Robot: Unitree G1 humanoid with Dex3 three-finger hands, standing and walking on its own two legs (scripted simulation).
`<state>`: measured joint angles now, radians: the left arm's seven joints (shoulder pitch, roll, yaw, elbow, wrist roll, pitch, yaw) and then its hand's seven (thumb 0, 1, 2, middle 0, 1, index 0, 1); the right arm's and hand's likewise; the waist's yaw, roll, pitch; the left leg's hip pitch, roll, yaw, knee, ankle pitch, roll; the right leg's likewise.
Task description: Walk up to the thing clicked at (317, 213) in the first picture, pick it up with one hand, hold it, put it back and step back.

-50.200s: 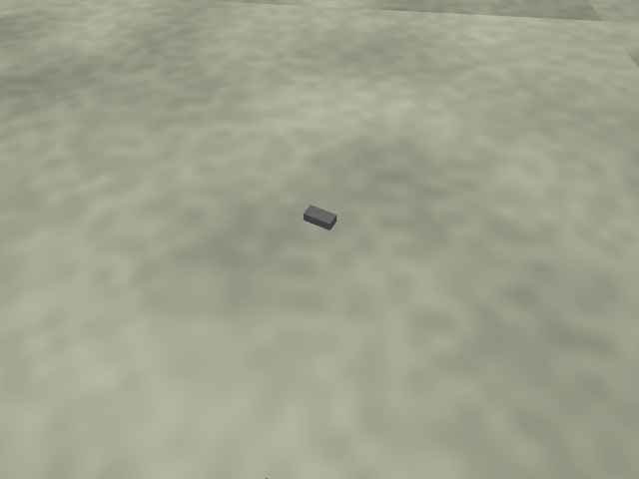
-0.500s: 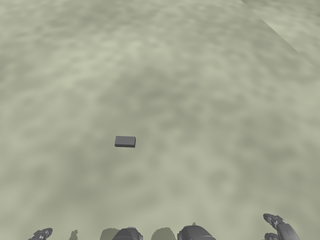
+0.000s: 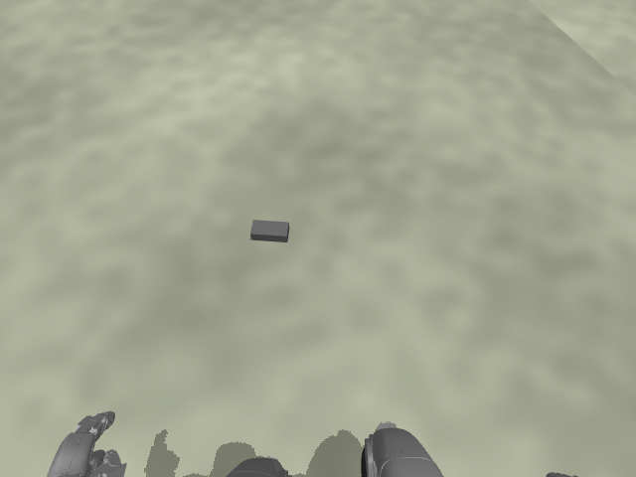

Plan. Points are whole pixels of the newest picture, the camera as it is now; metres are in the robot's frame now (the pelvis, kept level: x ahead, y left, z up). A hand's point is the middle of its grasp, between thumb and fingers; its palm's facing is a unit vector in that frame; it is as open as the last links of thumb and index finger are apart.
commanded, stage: step back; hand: left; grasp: from above
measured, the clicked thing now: (270, 231) +0.92 +0.19 -0.73
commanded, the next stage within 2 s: stand in 1.46 s
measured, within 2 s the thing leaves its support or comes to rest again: neither
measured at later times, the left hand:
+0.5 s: hand out of the picture -0.09 +0.25 -0.12, palm faces -0.05 -0.90 -0.44, open 7.4 cm
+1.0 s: hand out of the picture -0.07 +0.24 -0.12, palm faces +0.02 -0.93 -0.38, open 7.4 cm
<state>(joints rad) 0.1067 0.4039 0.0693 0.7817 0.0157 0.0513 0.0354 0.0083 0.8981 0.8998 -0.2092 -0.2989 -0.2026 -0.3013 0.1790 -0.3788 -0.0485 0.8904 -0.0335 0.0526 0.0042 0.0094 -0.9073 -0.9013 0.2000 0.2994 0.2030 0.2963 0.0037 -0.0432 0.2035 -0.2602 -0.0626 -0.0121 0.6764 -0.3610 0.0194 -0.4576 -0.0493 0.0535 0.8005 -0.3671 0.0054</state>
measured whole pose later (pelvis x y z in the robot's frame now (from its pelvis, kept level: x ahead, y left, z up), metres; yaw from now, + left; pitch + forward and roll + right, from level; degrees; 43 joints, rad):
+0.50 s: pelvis -0.15 -0.03 +0.02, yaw -4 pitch -3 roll +2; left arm 0.26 0.35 0.07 0.93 0.05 0.01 0.00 0.01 0.90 0.90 -0.21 -0.30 -0.20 -0.30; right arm 0.19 -0.41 -0.05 0.92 -0.02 0.04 0.00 0.01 -0.91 -0.90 0.20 0.30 0.20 0.30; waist 0.03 0.04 0.09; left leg -0.44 -0.06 -0.11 0.96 -0.43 -0.02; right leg -0.23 -0.01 0.01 0.61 -0.34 -0.03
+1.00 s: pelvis -0.15 -0.02 +0.02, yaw +0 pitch -3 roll +0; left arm 0.19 0.34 0.06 0.98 0.03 -0.05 0.00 0.01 0.90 0.90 -0.21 -0.30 -0.20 -0.30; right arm 0.21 -0.38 -0.05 1.00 -0.02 0.00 0.01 0.01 -0.91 -0.90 0.20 0.30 0.20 0.30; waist 0.02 0.03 0.07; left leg -0.34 -0.01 -0.07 0.83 -0.47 0.00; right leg -0.21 -0.01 -0.05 0.55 -0.30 -0.03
